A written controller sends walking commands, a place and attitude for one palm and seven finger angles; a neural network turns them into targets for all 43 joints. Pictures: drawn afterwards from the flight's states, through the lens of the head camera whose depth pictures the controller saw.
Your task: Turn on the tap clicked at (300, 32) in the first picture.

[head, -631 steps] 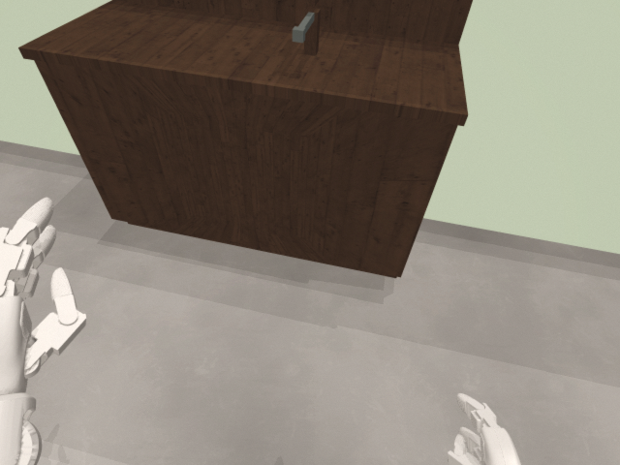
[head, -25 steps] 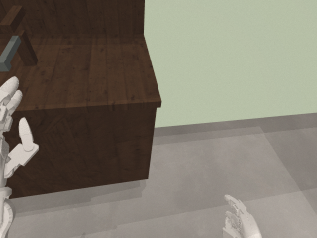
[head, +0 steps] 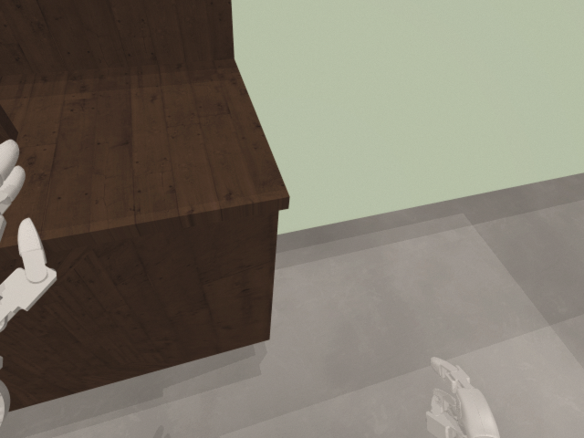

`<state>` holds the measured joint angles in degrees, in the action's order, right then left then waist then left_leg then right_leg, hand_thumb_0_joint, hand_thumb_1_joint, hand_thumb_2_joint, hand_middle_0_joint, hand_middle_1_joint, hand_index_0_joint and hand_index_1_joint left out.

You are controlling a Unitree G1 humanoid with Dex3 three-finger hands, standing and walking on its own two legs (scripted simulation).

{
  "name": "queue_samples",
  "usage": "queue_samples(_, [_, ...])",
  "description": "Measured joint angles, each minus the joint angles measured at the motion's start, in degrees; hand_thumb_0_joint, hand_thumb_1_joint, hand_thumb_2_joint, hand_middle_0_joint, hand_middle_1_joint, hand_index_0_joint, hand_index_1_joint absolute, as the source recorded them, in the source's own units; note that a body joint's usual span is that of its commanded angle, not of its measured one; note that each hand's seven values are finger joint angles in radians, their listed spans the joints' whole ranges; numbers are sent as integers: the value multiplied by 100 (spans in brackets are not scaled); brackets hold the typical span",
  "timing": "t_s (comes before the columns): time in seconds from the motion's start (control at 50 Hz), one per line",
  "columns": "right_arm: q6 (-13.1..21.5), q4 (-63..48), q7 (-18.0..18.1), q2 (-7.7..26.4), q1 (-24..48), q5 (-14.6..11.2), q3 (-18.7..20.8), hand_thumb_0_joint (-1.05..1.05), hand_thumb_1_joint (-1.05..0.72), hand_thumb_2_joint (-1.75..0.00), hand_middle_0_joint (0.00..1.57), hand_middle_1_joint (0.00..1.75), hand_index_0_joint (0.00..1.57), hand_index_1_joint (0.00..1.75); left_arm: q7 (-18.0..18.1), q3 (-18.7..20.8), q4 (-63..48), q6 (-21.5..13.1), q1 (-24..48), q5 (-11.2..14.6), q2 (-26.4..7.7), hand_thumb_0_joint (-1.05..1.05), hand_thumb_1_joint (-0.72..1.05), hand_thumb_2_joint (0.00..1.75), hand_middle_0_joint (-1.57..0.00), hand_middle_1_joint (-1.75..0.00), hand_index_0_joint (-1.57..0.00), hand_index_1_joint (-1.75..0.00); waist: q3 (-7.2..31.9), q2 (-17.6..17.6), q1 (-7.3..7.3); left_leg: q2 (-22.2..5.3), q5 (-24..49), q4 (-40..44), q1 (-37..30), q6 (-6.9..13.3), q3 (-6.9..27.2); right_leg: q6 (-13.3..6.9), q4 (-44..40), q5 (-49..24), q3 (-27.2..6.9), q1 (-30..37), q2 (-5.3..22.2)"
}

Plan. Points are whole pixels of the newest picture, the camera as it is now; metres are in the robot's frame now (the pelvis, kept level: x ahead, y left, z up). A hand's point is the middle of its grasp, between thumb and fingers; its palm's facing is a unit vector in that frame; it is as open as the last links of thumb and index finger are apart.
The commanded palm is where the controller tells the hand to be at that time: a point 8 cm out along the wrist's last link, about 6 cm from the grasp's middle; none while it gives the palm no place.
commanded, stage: shuffle to correct the standing spot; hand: left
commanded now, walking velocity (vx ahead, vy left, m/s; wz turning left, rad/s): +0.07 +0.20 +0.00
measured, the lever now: out of the picture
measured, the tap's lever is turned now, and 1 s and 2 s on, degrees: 0 0 0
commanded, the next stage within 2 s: come to a stop and stand still in 0.58 s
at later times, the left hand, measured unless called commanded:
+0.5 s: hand out of the picture +0.24 +0.34 +0.19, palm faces +0.39 -0.81 -0.45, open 7.4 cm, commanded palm +0.17 +0.38 +0.20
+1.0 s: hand out of the picture +0.25 +0.42 +0.21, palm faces +0.36 -0.83 -0.42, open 7.4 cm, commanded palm +0.20 +0.45 +0.20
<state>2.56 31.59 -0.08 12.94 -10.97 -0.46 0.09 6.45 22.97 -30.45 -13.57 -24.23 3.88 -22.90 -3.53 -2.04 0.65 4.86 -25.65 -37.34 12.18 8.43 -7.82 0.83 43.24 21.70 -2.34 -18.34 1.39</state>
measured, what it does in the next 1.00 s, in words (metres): steps to the left: left foot, then right foot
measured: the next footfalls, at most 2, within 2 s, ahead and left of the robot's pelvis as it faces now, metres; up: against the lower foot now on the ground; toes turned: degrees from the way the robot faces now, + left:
left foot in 0.34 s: +0.12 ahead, +0.28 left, +0.00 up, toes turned -2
right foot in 0.50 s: +0.05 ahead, +0.00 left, +0.00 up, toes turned -4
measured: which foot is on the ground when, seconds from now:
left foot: down 0.00-0.10, up 0.12-0.32, down 0.34-1.00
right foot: down 0.00-0.34, up 0.36-0.48, down 0.50-0.70, up 0.72-0.98, down 1.00-1.00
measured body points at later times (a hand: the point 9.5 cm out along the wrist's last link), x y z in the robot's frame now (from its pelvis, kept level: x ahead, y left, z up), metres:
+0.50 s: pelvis +0.00 +0.10 -0.01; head +0.03 +0.10 +0.44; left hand +0.21 +0.38 +0.21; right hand +0.16 -0.12 -0.10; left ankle +0.08 +0.25 -0.72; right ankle +0.00 +0.00 -0.72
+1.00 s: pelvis +0.03 +0.18 +0.02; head +0.03 +0.19 +0.47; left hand +0.22 +0.46 +0.23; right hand +0.20 -0.03 -0.05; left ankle +0.08 +0.29 -0.72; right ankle +0.05 +0.11 -0.72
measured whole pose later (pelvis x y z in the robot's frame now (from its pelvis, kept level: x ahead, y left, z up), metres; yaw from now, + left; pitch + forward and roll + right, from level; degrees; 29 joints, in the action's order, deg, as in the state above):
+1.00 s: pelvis +0.03 +0.18 +0.02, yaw -3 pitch -1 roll +0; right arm 7.5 32.4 0.6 8.5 -11.5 0.6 -2.4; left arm 7.1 22.0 -30.3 -11.4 -26.3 2.2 -24.0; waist -1.3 -1.9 0.8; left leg -0.6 -11.4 -29.8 17.1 1.1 -4.3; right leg -0.6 30.2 15.9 3.7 -14.8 -2.2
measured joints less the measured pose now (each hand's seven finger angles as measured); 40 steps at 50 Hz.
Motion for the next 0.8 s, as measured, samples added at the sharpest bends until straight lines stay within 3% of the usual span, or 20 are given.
queue_samples(0.04, [13, -24, -32, -51, -48, 68, 57, 1, -91, -89, 21, 30, 20, 30, -11, -6, 67, 75, -12, -9, 39, 1, 89, 90, -21, -30, -21, -30, -87, 22, -3, 40, 91, 182, -200, -82, -90, -145, 345, 129, 296, -102, 56])
queue_samples(0.08, [43, -110, -97, -60, -164, 113, 117, 1, -91, -90, 21, 30, 20, 30, -33, -103, 110, 161, -14, -21, 78, 2, 89, 90, -21, -30, -21, -30, -134, 167, -95, 31, 215, 104, -223, -351, -61, -298, -208, -167, 815, 121, 43])
queue_samples(0.1, [66, -156, -121, -53, -231, 82, 137, 1, -91, -90, 20, 30, 20, 30, -46, -158, 90, 176, 29, -47, 17, 2, 89, 90, -21, -30, -21, -30, -159, 209, -204, 30, 370, -498, 108, -551, 22, -409, -619, -401, 1001, 339, 75])
queue_samples(0.12, [85, -132, -136, -16, -236, 43, 126, 1, -91, -90, 20, 30, 20, 30, -61, -193, 49, 131, 67, -33, -27, 2, 89, 90, -22, -30, -21, -30, -191, 251, -236, 35, 284, -1540, 613, -680, 166, -340, -704, -337, 1085, 392, 117])
queue_samples(0.16, [34, -7, -173, 25, -146, 38, 83, 1, -91, -90, 21, 30, 20, 30, -42, -129, -83, -26, -56, 10, -39, 2, 89, 89, -22, -30, -21, -30, -237, 257, -112, -31, -13, -3180, 1451, -793, 582, -154, -623, -250, 994, 329, 122])
queue_samples(0.2, [-67, 97, -201, -11, -75, 53, 57, 1, -91, -90, 21, 30, 20, 30, -10, -4, -196, -128, -283, -26, 17, 1, 89, 89, -22, -30, -21, -30, -194, 169, 32, -362, 114, -3557, 1916, -856, 941, -30, -641, -295, 757, 254, 118])
queue_samples(0.26, [-65, 201, -98, -84, -113, 58, 33, 1, -91, -89, 21, 30, 21, 30, 25, -14, -169, -128, -261, -107, 100, 1, 89, 89, -22, -30, -21, -30, -124, -52, 96, -875, 642, -2115, 1777, -862, 1099, 117, -683, -344, 495, 247, 333])
queue_samples(0.3, [52, 213, 29, -56, -182, 65, 50, 1, -91, -89, 21, 30, 21, 30, 39, -95, -101, -54, -92, -144, 142, 1, 89, 89, -22, -30, -21, -30, -131, -121, 66, -979, 848, -928, 1320, -875, 993, 224, -546, -242, 396, 257, 555])
queue_samples(0.34, [183, 104, 143, 66, -252, 48, 113, 1, -91, -90, 21, 30, 21, 30, 22, -122, -84, -10, 63, -161, 150, 1, 89, 89, -22, -30, -21, -30, -112, 25, -19, -986, 928, -112, 938, -922, 944, 265, -158, -6, 351, 114, 681])
queue_samples(0.38, [268, 124, 213, -51, -140, -2, 185, 1, -91, -90, 21, 30, 20, 30, 1, 19, 38, -43, 307, -141, -30, 1, 89, 90, -22, -30, -21, -30, -261, -43, -70, -837, 1025, -408, 1073, -1149, 870, 169, 518, 484, 78, -148, 648])
queue_samples(0.44, [368, 169, 159, -358, -66, -31, 129, 1, -91, -90, 20, 30, 20, 30, -4, 280, 271, -73, 398, -103, -272, 1, 89, 90, -22, -30, -21, -30, -322, -117, -96, -756, 973, -544, 1172, -1087, 755, 70, 1261, 885, 118, -445, 269])
queue_samples(0.52, [421, 180, -10, -383, -200, -24, -43, 1, -91, -90, 20, 30, 20, 30, 11, 203, 122, -68, 162, -143, -68, 2, 89, 90, -21, -30, -21, -30, -224, 139, -125, -660, 554, -1014, 1438, -914, 777, -156, 264, 411, 476, -99, 25])
queue_samples(0.56, [366, 369, -85, -278, -202, 1, -58, 1, -91, -89, 21, 30, 20, 30, -6, -12, 12, -83, 18, -139, 130, 2, 89, 90, -21, -30, -21, -30, -240, 274, -121, -508, 415, -1955, 1690, -942, 812, -110, 67, 236, 516, 54, 101])
queue_samples(0.6, [317, 530, -114, -218, -216, 16, -75, 1, -91, -89, 21, 30, 21, 30, -5, -107, -49, -125, -156, -167, 198, 1, 89, 89, -22, -30, -21, -30, -209, 246, -52, -476, 398, -2388, 1795, -959, 704, 0, -274, 53, 449, 222, 204])
queue_samples(0.66, [284, 571, -73, -209, -259, 43, -66, 1, -91, -89, 21, 30, 21, 30, 57, -6, 19, -187, -293, -239, 85, 1, 88, 89, -22, -30, -22, -30, -127, 26, 30, -562, 643, -1167, 1374, -866, 524, 174, -563, -87, 284, 332, 409])
queue_samples(0.7, [359, 413, -17, -98, -336, 34, -2, 1, -90, -89, 21, 30, 21, 30, 84, 53, 55, -151, -233, -215, 43, 1, 88, 89, -22, -30, -22, -30, -53, 86, 47, -639, 907, -47, 889, -783, 550, 194, -346, 54, 259, 242, 436])
queue_samples(0.76, [455, 436, 82, -196, -100, 10, 156, 1, -91, -89, 21, 30, 21, 30, 116, 101, 296, -58, 259, -193, -5, 1, 89, 89, -22, -30, -21, -30, -225, -76, 50, -472, 939, -205, 931, -708, 457, 68, 1169, 708, -26, -277, 333])
queue_samples(0.8, [475, 479, 75, -329, 33, 33, 120, 1, -91, -89, 21, 30, 20, 30, 118, 87, 353, 86, 423, -181, 32, 1, 89, 90, -21, -30, -21, -30, -247, -182, 1, -409, 1080, 1, 809, -693, 434, 15, 1846, 674, 5, -543, 138])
